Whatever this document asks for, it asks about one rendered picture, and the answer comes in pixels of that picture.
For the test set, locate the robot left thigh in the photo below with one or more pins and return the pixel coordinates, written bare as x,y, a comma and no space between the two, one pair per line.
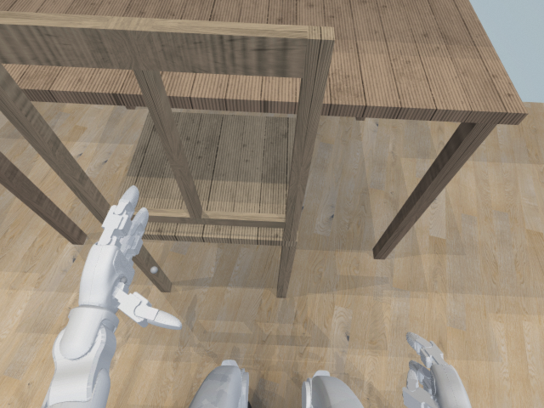
226,386

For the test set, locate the left robot hand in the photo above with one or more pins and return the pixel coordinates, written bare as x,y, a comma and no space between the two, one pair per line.
110,258

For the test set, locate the chair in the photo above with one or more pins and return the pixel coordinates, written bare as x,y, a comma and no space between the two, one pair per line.
202,177

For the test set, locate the robot left forearm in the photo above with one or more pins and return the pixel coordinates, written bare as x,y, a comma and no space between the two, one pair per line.
82,354

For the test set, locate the right robot shin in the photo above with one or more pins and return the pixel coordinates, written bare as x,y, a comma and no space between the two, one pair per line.
321,373

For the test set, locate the right robot hand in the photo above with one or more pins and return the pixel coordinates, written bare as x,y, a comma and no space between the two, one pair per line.
442,386

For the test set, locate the table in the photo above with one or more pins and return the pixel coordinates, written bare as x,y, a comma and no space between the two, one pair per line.
427,60

